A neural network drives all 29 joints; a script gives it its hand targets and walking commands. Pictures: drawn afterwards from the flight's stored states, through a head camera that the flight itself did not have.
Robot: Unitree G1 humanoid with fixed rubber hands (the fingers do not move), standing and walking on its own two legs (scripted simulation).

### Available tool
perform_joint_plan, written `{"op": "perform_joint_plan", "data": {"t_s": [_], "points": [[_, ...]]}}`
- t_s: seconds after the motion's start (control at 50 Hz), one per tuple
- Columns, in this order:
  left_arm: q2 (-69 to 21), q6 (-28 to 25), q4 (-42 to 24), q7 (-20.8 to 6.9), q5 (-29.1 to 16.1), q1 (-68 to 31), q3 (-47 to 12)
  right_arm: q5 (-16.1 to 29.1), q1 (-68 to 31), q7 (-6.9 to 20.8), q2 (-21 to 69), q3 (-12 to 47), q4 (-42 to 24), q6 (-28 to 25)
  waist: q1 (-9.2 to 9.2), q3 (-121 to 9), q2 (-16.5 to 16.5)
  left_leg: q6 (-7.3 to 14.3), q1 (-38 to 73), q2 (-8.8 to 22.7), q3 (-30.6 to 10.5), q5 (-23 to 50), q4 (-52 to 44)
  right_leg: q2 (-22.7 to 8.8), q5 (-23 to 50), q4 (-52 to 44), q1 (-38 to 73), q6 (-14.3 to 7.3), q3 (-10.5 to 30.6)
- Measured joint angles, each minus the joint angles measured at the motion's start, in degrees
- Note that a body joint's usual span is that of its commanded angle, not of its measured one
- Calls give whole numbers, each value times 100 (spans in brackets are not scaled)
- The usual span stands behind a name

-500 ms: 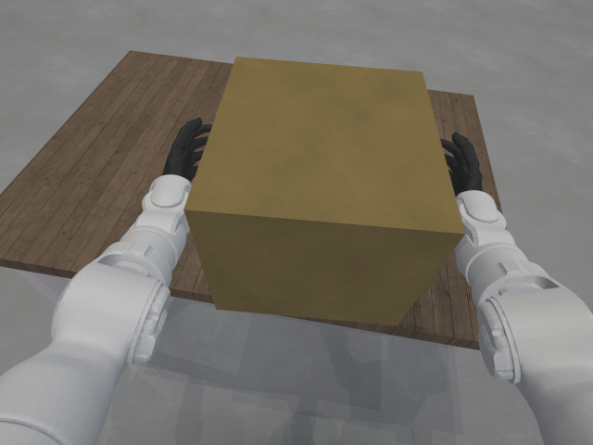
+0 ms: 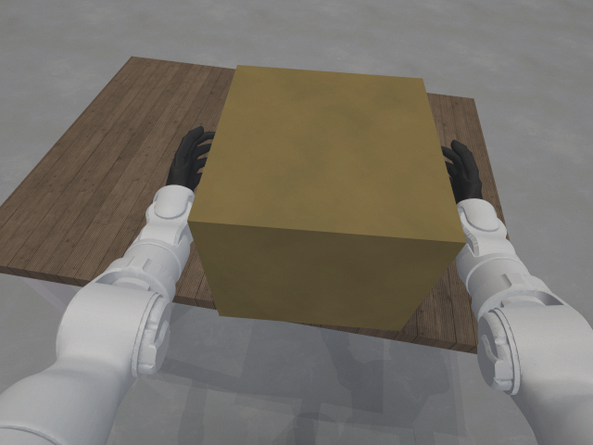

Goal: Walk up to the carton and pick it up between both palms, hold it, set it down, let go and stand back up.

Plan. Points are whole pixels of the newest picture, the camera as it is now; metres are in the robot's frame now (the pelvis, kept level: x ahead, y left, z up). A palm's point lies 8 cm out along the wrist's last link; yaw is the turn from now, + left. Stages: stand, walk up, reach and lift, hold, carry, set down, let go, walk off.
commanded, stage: reach and lift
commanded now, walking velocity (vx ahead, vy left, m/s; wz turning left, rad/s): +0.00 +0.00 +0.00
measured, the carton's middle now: (319, 199) +0.48 -0.03 +0.03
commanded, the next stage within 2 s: none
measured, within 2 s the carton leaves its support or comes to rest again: leaves its support in 0.56 s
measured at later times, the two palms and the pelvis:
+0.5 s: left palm (183, 184) +0.44 +0.17 +0.10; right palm (467, 202) +0.42 -0.22 +0.10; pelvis +0.03 +0.00 +0.01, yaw +0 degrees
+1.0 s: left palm (163, 172) +0.40 +0.17 +0.16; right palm (484, 205) +0.38 -0.22 +0.14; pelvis +0.00 +0.01 +0.01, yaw +0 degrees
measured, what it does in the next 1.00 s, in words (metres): stands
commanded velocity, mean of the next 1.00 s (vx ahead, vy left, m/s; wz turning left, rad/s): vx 0.00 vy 0.00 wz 0.00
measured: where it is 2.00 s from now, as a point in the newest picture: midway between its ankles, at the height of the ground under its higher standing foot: outside the picture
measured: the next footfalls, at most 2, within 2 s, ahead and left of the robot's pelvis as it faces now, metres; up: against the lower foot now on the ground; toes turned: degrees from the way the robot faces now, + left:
none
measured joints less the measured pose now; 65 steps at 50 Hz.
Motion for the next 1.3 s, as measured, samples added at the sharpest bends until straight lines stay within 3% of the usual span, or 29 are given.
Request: {"op": "perform_joint_plan", "data": {"t_s": [0.16, 0.36, 0.5, 0.6, 0.8, 0.94, 1.08, 1.18, 1.3], "points": [[-179, -152, -411, -207, 804, 442, 956, -1091, 456, 124, 284, -1000, -625, -9, -92, 401, 5, 24, 831, -34, -10, 161, -547, -37, 179, -581, 855, 15, 1], [-345, 270, -1273, -299, 963, 948, 1066, -1578, 1007, 171, 484, -1347, -1375, 215, -157, 637, -134, 42, 1480, -89, -18, 187, -888, -97, 119, -789, 1453, 46, -3], [-467, 588, -1851, -308, 1062, 1262, 1070, -1417, 1329, 135, 472, -1133, -1801, 327, -93, 654, -124, 52, 1629, -80, 37, 113, -898, -91, 94, -847, 1605, 63, 52], [-500, 802, -2438, -255, 894, 1641, 895, -1144, 1583, 45, 463, -844, -2159, 392, -99, 649, -69, 53, 1707, -74, 58, 55, -842, -85, 64, -833, 1697, 69, 70], [-558, 1740, -3202, -212, 728, 1931, 687, -806, 2004, -104, 396, -543, -2709, 990, -65, 665, -4, 69, 1869, -77, 48, 83, -811, -87, 96, -820, 1871, 74, 56], [-546, 2117, -3324, -314, 850, 1668, 866, -923, 1840, -112, 426, -706, -2921, 1367, -8, 534, -26, 92, 1905, -82, 94, 191, -861, -96, 164, -767, 1844, 85, 99], [-520, 2585, -3258, -580, 1219, 1136, 1301, -1255, 1403, -2, 538, -1118, -2641, 1554, 106, 674, -215, 101, 2187, -89, 134, 312, -1013, -106, 237, -815, 2068, 77, 136], [-494, 2956, -3623, -630, 1385, 1101, 1355, -1359, 1219, 102, 594, -1278, -2571, 1636, 82, 835, -287, 92, 2309, -106, 90, 336, -1038, -122, 274, -897, 2234, 79, 93], [-537, 3362, -4333, -620, 1393, 1447, 1259, -1141, 1404, 108, 601, -1104, -2821, 1744, -1, 928, -290, 108, 2384, -131, 47, 283, -986, -145, 257, -947, 2372, 110, 48]]}}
